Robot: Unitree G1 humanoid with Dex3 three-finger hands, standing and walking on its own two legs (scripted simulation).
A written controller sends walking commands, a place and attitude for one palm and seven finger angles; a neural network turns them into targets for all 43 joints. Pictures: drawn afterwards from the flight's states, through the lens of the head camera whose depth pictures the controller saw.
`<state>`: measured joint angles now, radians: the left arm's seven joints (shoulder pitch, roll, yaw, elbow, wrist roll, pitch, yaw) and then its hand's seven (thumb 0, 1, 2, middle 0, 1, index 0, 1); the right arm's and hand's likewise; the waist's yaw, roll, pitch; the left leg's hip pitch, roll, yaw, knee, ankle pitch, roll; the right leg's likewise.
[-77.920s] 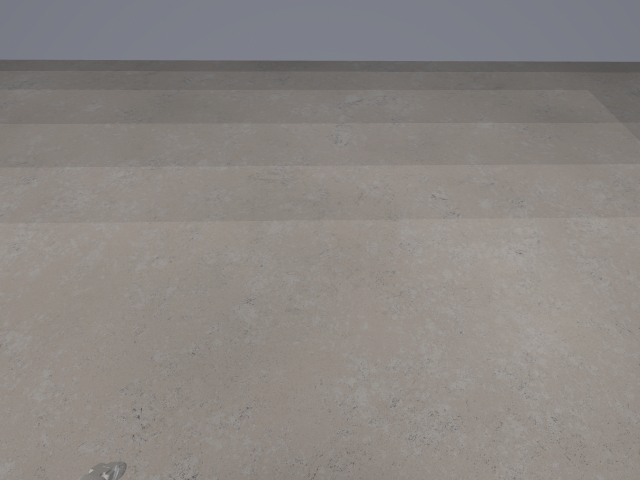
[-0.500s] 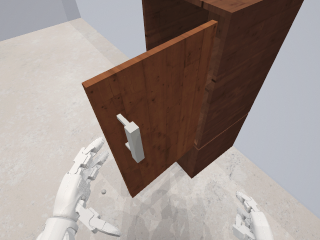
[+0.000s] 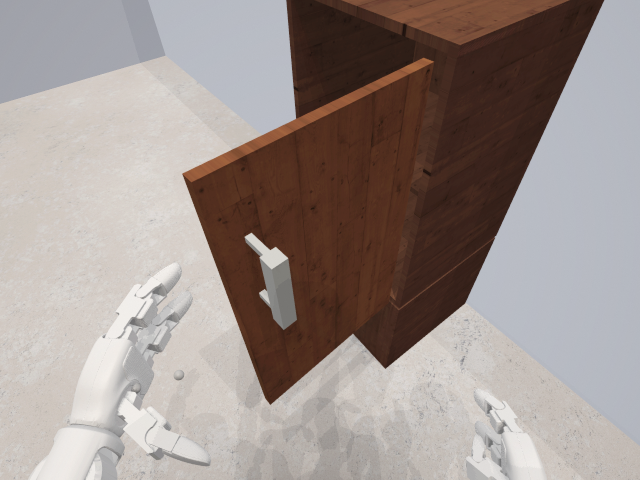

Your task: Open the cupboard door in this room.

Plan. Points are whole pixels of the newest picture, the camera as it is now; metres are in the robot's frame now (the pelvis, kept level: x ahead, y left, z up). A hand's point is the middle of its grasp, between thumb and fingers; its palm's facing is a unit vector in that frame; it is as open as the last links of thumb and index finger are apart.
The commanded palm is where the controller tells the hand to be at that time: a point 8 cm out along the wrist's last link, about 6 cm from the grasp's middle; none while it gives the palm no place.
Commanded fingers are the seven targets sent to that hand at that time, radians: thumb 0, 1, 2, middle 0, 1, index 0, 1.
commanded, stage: draw the hand back to the body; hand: left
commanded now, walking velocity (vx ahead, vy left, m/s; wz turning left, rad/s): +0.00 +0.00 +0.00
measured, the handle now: (269, 281) +0.34 +0.09 +0.08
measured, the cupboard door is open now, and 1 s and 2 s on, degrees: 94 94 94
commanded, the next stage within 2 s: step back with the hand held close in 1.26 s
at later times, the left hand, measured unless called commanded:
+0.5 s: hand (92, 359) +0.20 +0.23 +0.15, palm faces +0.30 -0.89 -0.35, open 13.7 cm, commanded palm +0.15 +0.27 +0.17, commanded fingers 0.00 0.27 0.63 -0.18 -0.30 -0.18 -0.30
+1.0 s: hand (14, 322) +0.20 +0.27 +0.20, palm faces +0.47 -0.78 -0.41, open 8.0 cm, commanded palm +0.16 +0.31 +0.20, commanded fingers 0.00 0.90 0.90 -0.20 -0.30 -0.20 -0.30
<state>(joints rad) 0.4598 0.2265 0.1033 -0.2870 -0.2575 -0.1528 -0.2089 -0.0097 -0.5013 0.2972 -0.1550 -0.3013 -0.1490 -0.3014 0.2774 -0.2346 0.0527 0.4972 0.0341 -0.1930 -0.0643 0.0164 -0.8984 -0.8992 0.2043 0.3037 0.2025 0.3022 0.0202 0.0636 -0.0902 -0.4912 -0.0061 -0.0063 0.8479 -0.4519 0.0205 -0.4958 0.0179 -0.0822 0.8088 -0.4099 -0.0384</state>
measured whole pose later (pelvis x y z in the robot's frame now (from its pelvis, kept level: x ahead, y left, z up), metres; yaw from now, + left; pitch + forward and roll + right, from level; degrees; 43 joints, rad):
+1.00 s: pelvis +0.01 +0.01 +0.04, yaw -1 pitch -5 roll -1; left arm 0.44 0.34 0.34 -0.35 -0.05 -0.09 0.12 0.01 0.77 0.84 -0.21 -0.30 -0.20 -0.30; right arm 0.18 -0.23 0.02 0.65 -0.01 -0.10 -0.07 0.01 -0.90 -0.90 0.20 0.30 0.20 0.30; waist 0.08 0.08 0.03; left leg -0.05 -0.02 0.02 0.38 -0.25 0.03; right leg -0.07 0.02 -0.05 0.36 -0.22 -0.02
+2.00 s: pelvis -0.07 +0.02 +0.03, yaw -1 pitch +0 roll +0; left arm 0.54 0.42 0.43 -0.51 0.00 -0.19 0.15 0.02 0.88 0.90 -0.22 -0.30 -0.21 -0.30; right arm 0.20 -0.22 0.00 0.54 0.00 -0.05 -0.09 0.01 -0.90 -0.90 0.20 0.30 0.20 0.30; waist 0.02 0.00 0.05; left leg -0.35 -0.05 0.04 0.57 -0.22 0.06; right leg -0.37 0.00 -0.02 0.56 -0.18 0.00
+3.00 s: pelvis -0.20 +0.01 +0.03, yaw -2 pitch +0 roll -2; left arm 0.62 0.42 0.39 -0.51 -0.05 -0.17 0.15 0.02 0.88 0.90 -0.22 -0.30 -0.21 -0.30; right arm 0.28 -0.24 -0.01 0.65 -0.01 -0.11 -0.09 0.01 -0.90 -0.90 0.20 0.30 0.20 0.30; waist 0.01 0.01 -0.04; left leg -0.39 0.00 -0.01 0.60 -0.20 0.00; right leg -0.12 0.06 -0.03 0.46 -0.34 -0.03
